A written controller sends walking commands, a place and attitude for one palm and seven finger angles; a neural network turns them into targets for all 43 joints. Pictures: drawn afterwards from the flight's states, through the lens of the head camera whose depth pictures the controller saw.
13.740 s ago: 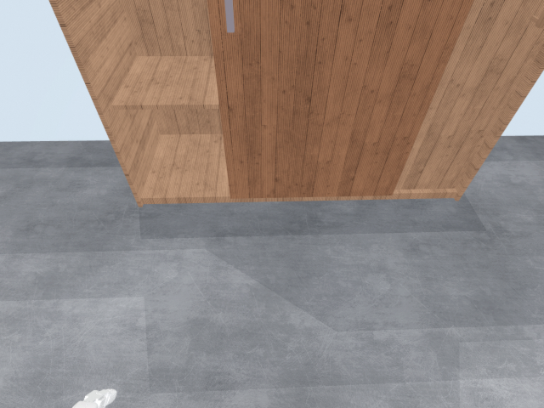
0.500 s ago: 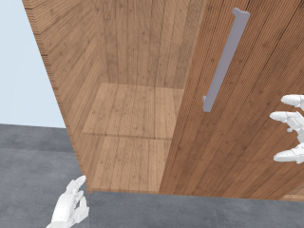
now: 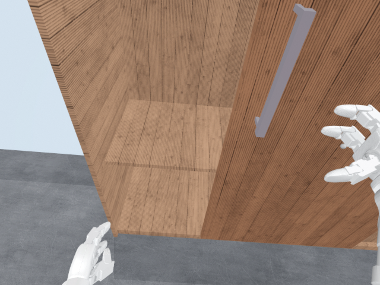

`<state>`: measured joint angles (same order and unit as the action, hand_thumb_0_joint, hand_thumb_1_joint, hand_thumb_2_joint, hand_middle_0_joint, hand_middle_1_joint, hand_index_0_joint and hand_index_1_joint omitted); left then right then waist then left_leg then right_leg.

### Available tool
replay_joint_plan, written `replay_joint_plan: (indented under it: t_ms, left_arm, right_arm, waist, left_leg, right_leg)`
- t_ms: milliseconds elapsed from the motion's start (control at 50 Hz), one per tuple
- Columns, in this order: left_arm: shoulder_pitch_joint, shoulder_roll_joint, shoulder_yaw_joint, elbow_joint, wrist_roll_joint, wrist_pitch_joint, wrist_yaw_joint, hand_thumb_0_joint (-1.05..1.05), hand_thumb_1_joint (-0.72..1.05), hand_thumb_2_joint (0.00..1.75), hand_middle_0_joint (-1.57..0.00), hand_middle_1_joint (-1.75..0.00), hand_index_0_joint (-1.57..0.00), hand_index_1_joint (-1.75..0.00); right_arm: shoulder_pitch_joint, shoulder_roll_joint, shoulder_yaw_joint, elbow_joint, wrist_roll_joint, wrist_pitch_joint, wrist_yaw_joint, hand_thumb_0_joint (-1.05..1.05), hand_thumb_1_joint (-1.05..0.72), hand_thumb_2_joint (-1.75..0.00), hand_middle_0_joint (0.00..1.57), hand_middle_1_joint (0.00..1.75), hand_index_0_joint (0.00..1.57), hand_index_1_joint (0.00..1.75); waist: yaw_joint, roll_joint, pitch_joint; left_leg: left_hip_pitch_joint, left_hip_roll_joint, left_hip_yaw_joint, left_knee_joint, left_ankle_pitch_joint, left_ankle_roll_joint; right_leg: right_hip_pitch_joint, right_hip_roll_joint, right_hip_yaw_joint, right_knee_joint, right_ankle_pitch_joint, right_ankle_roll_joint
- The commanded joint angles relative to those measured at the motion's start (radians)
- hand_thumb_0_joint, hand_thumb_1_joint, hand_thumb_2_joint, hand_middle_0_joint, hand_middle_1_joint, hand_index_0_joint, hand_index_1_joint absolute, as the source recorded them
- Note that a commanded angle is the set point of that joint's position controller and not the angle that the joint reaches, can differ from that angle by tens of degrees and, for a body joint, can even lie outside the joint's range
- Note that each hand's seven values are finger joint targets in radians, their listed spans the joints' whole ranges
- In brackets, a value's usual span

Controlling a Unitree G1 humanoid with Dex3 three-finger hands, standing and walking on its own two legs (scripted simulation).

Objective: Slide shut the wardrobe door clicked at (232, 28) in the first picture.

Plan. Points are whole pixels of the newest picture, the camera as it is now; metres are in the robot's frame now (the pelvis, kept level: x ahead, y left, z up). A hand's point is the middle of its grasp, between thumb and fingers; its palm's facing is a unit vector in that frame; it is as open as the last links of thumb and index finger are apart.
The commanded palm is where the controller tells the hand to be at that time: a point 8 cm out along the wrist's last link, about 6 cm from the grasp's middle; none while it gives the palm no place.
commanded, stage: move the hooked fingers beside the handle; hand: right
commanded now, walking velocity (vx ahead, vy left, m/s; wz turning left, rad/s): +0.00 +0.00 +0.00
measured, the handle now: (276, 79) +0.50 -0.17 +0.23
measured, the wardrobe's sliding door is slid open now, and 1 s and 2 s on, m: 0.44 0.44 0.44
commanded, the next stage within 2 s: none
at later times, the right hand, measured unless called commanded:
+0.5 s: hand (325, 130) +0.36 -0.24 +0.20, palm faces +0.06 +1.00 -0.04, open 14.0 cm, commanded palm +0.34 -0.29 +0.20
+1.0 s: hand (307, 116) +0.42 -0.23 +0.19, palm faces +0.07 +1.00 -0.03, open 14.0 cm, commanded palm +0.39 -0.28 +0.19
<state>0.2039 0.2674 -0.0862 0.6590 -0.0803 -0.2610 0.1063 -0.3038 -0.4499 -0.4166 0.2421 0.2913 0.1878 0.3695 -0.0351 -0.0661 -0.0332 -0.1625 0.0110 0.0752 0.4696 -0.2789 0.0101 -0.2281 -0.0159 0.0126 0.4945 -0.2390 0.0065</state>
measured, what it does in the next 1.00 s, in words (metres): stands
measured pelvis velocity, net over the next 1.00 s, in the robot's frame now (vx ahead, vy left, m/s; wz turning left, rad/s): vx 0.01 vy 0.00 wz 0.03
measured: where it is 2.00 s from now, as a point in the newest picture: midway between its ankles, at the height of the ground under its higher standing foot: outside the picture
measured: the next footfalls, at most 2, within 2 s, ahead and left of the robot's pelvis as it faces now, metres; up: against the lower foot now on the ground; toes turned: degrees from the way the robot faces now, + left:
none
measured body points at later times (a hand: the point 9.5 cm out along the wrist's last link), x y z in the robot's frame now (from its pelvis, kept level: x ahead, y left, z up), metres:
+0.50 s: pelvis +0.00 -0.01 +0.00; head -0.01 +0.01 +0.45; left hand +0.17 +0.23 -0.08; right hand +0.36 -0.30 +0.20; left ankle -0.02 +0.11 -0.74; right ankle +0.02 -0.12 -0.74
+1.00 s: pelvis +0.01 +0.00 +0.00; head +0.01 +0.01 +0.45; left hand +0.12 +0.26 -0.10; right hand +0.41 -0.28 +0.20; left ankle -0.02 +0.11 -0.74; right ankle +0.02 -0.12 -0.74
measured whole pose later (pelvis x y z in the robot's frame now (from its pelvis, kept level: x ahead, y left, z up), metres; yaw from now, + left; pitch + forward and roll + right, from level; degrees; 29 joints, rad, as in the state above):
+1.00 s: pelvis +0.01 +0.00 +0.00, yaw +2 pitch +1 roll +1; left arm 0.30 0.28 -0.05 0.68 -0.07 -0.17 0.09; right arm -0.59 -0.45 -0.38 0.61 0.20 0.10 0.26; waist 0.03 -0.05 -0.05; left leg -0.21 0.00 0.05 0.46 -0.27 0.01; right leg -0.27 -0.02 -0.01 0.49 -0.25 0.00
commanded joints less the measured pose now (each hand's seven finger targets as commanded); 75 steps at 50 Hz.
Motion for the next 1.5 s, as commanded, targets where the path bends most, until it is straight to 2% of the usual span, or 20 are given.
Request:
replay_joint_plan:
  t_ms: [0, 160, 240, 320, 440, 540, 620, 700, 880, 920, 1000, 1060, 1140, 1200, 1260, 1300, 1320, 1360, 1420, 1480]
  left_arm:
    - [-0.129, 0.112, 0.051, -0.17, -0.002, -0.05, 0.0, 0.0, 0.9, 0.9, -0.2, -0.3, -0.2, -0.3]
    - [-0.112, 0.121, 0.059, -0.166, -0.004, -0.035, -0.001, 0.0, 0.9, 0.9, -0.2, -0.3, -0.2, -0.3]
    - [-0.103, 0.115, 0.057, -0.156, -0.003, -0.033, 0.008, 0.0, 0.9, 0.9, -0.2, -0.3, -0.2, -0.3]
    - [-0.091, 0.12, 0.062, -0.147, 0.004, -0.034, 0.01, 0.0, 0.9, 0.9, -0.2, -0.3, -0.2, -0.3]
    - [-0.082, 0.118, 0.061, -0.145, 0.003, -0.015, 0.0, 0.0, 0.9, 0.9, -0.2, -0.3, -0.2, -0.3]
    - [-0.063, 0.126, 0.063, -0.136, 0.005, 0.002, 0.003, 0.0, 0.9, 0.9, -0.2, -0.3, -0.2, -0.3]
    - [-0.049, 0.123, 0.067, -0.136, 0.005, 0.003, 0.004, 0.0, 0.9, 0.9, -0.2, -0.3, -0.2, -0.3]
    - [-0.027, 0.126, 0.069, -0.127, 0.005, 0.005, 0.001, 0.0, 0.9, 0.9, -0.2, -0.3, -0.2, -0.3]
    - [0.016, 0.138, 0.085, -0.119, 0.011, 0.03, -0.008, 0.0, 0.9, 0.9, -0.2, -0.3, -0.2, -0.3]
    - [0.021, 0.134, 0.084, -0.122, 0.009, 0.034, -0.011, 0.0, 0.9, 0.9, -0.2, -0.3, -0.2, -0.3]
    - [0.039, 0.143, 0.087, -0.109, 0.007, 0.044, -0.008, 0.0, 0.9, 0.9, -0.2, -0.3, -0.2, -0.3]
    - [0.046, 0.142, 0.089, -0.107, 0.009, 0.048, -0.009, 0.0, 0.9, 0.9, -0.2, -0.3, -0.2, -0.3]
    - [0.071, 0.15, 0.094, -0.084, 0.015, 0.056, -0.007, 0.0, 0.9, 0.9, -0.2, -0.3, -0.2, -0.3]
    - [0.081, 0.151, 0.095, -0.08, 0.012, 0.06, -0.008, 0.0, 0.9, 0.9, -0.2, -0.3, -0.2, -0.3]
    - [0.089, 0.153, 0.097, -0.088, 0.016, 0.069, -0.012, 0.0, 0.9, 0.9, -0.2, -0.3, -0.2, -0.3]
    - [0.087, 0.149, 0.096, -0.097, 0.014, 0.073, -0.013, 0.0, 0.9, 0.9, -0.2, -0.3, -0.2, -0.3]
    - [0.087, 0.147, 0.098, -0.098, 0.014, 0.072, -0.015, 0.0, 0.9, 0.9, -0.2, -0.3, -0.2, -0.3]
    - [0.093, 0.155, 0.101, -0.099, 0.013, 0.076, -0.014, 0.0, 0.9, 0.9, -0.2, -0.3, -0.2, -0.3]
    - [0.086, 0.149, 0.1, -0.108, 0.013, 0.077, -0.017, 0.0, 0.9, 0.9, -0.2, -0.3, -0.2, -0.3]
    - [0.089, 0.155, 0.102, -0.106, 0.013, 0.082, -0.016, 0.0, 0.9, 0.9, -0.2, -0.3, -0.2, -0.3]
  right_arm:
    - [-0.325, -0.306, -0.125, -0.188, 0.019, -0.062, -0.014, 0.0, 0.5, -0.3, 0.3, 1.2, 0.3, 1.2]
    - [-0.367, -0.282, -0.097, -0.167, 0.013, -0.059, -0.022, 0.0, 0.5, -0.3, 0.3, 1.2, 0.3, 1.2]
    - [-0.503, -0.231, -0.016, -0.184, -0.003, -0.075, -0.036, 0.0, 0.5, -0.3, 0.3, 1.2, 0.3, 1.2]
    - [-0.503, -0.272, -0.067, -0.146, -0.012, -0.091, -0.057, 0.0, 0.5, -0.3, 0.3, 1.2, 0.3, 1.2]
    - [-0.498, -0.223, -0.018, -0.073, -0.027, -0.081, -0.073, 0.0, 0.5, -0.3, 0.3, 1.2, 0.3, 1.2]
    - [-0.585, -0.277, -0.045, -0.007, -0.042, -0.086, -0.092, 0.0, 0.5, -0.3, 0.3, 1.2, 0.3, 1.2]
    - [-0.678, -0.259, -0.013, -0.001, -0.053, -0.117, -0.091, 0.0, 0.5, -0.3, 0.3, 1.2, 0.3, 1.2]
    - [-0.695, -0.226, 0.02, 0.058, -0.054, -0.132, -0.088, 0.0, 0.5, -0.3, 0.3, 1.2, 0.3, 1.2]
    - [-0.705, -0.305, -0.048, 0.121, -0.071, -0.156, -0.108, 0.0, 0.5, -0.3, 0.3, 1.2, 0.3, 1.2]
    - [-0.714, -0.276, -0.021, 0.133, -0.076, -0.161, -0.103, 0.0, 0.5, -0.3, 0.3, 1.2, 0.3, 1.2]
    - [-0.75, -0.272, -0.006, 0.193, -0.075, -0.163, -0.101, 0.0, 0.5, -0.3, 0.3, 1.2, 0.3, 1.2]
    - [-0.788, -0.264, 0.012, 0.179, -0.085, -0.181, -0.107, 0.0, 0.5, -0.3, 0.3, 1.2, 0.3, 1.2]
    - [-0.802, -0.286, -0.011, 0.247, -0.081, -0.194, -0.118, 0.0, 0.5, -0.3, 0.3, 1.2, 0.3, 1.2]
    - [-0.86, -0.283, 0.008, 0.288, -0.096, -0.205, -0.12, 0.0, 0.5, -0.3, 0.3, 1.2, 0.3, 1.2]
    - [-0.829, -0.332, -0.034, 0.299, -0.105, -0.222, -0.122, 0.0, 0.5, -0.3, 0.3, 1.2, 0.3, 1.2]
    - [-0.824, -0.308, -0.012, 0.291, -0.107, -0.229, -0.112, 0.0, 0.5, -0.3, 0.3, 1.2, 0.3, 1.2]
    - [-0.841, -0.28, 0.009, 0.278, -0.102, -0.233, -0.106, 0.0, 0.5, -0.3, 0.3, 1.2, 0.3, 1.2]
    - [-0.791, -0.325, -0.043, 0.302, -0.089, -0.227, -0.105, 0.0, 0.5, -0.3, 0.3, 1.2, 0.3, 1.2]
    - [-0.791, -0.292, -0.016, 0.265, -0.094, -0.222, -0.104, 0.0, 0.5, -0.3, 0.3, 1.2, 0.3, 1.2]
    - [-0.778, -0.312, -0.036, 0.255, -0.089, -0.216, -0.113, 0.0, 0.5, -0.3, 0.3, 1.2, 0.3, 1.2]
  waist:
    - [-0.017, 0.008, -0.211]
    - [0.002, 0.013, -0.179]
    - [0.027, -0.018, -0.186]
    - [0.014, -0.019, -0.244]
    - [0.013, 0.008, -0.222]
    - [0.025, 0.041, -0.212]
    - [0.045, -0.013, -0.251]
    - [0.053, 0.009, -0.242]
    - [0.043, 0.035, -0.293]
    - [0.048, 0.002, -0.276]
    - [0.066, 0.035, -0.243]
    - [0.067, -0.02, -0.265]
    - [0.072, 0.051, -0.275]
    - [0.084, 0.028, -0.269]
    - [0.069, 0.024, -0.298]
    - [0.068, -0.013, -0.304]
    - [0.078, -0.003, -0.305]
    - [0.065, 0.043, -0.302]
    - [0.064, -0.002, -0.291]
    - [0.066, 0.04, -0.283]
  left_leg:
    - [-0.007, -0.013, -0.015, -0.059, 0.268, 0.004]
    - [-0.041, -0.019, -0.015, -0.063, 0.26, 0.005]
    - [-0.063, -0.02, -0.014, -0.074, 0.21, 0.009]
    - [-0.033, -0.019, -0.014, -0.061, 0.253, 0.012]
    - [-0.027, -0.018, -0.012, -0.061, 0.276, 0.013]
    - [-0.036, -0.018, -0.021, -0.071, 0.244, 0.01]
    - [-0.04, -0.018, -0.027, -0.064, 0.271, 0.01]
    - [-0.05, -0.021, -0.023, -0.066, 0.269, 0.011]
    - [-0.001, -0.019, -0.032, -0.049, 0.353, 0.007]
    - [-0.015, -0.019, -0.031, -0.045, 0.364, 0.009]
    - [-0.047, -0.022, -0.033, -0.054, 0.322, 0.005]
    - [-0.048, -0.022, -0.034, -0.051, 0.317, 0.011]
    - [-0.041, -0.024, -0.035, -0.054, 0.326, 0.008]
    - [-0.061, -0.022, -0.039, -0.049, 0.316, 0.006]
    - [-0.027, -0.021, -0.041, -0.04, 0.356, 0.008]
    - [-0.028, -0.022, -0.039, -0.034, 0.365, 0.011]
    - [-0.038, -0.024, -0.035, -0.035, 0.369, 0.01]
    - [-0.022, -0.026, -0.037, -0.035, 0.382, 0.008]
    - [-0.039, -0.026, -0.032, -0.034, 0.363, 0.011]
    - [-0.04, -0.029, -0.03, -0.038, 0.341, 0.009]
  right_leg:
    - [0.123, 0.031, 0.01, -0.054, 0.192, -0.04]
    - [0.121, 0.026, 0.009, -0.051, 0.189, -0.042]
    - [0.153, 0.024, 0.018, -0.057, 0.161, -0.04]
    - [0.174, 0.023, 0.022, -0.056, 0.205, -0.037]
    - [0.149, 0.021, 0.014, -0.054, 0.225, -0.037]
    - [0.123, 0.021, 0.012, -0.056, 0.185, -0.041]
    - [0.157, 0.021, 0.006, -0.049, 0.208, -0.041]
    - [0.149, 0.02, 0.012, -0.05, 0.203, -0.041]
    - [0.122, 0.021, -0.008, -0.034, 0.259, -0.048]
    - [0.127, 0.022, -0.008, -0.031, 0.276, -0.046]
    - [0.106, 0.021, -0.01, -0.032, 0.223, -0.05]
    - [0.122, 0.023, -0.008, -0.027, 0.232, -0.047]
    - [0.113, 0.018, -0.007, -0.02, 0.234, -0.051]
    - [0.104, 0.022, -0.009, -0.02, 0.217, -0.051]
    - [0.099, 0.021, -0.012, -0.016, 0.25, -0.051]
    - [0.108, 0.021, -0.012, -0.017, 0.264, -0.048]
    - [0.123, 0.018, -0.01, -0.015, 0.274, -0.048]
    - [0.102, 0.015, -0.013, -0.014, 0.273, -0.052]
    - [0.113, 0.017, -0.008, -0.02, 0.277, -0.047]
    - [0.098, 0.014, -0.006, -0.024, 0.253, -0.049]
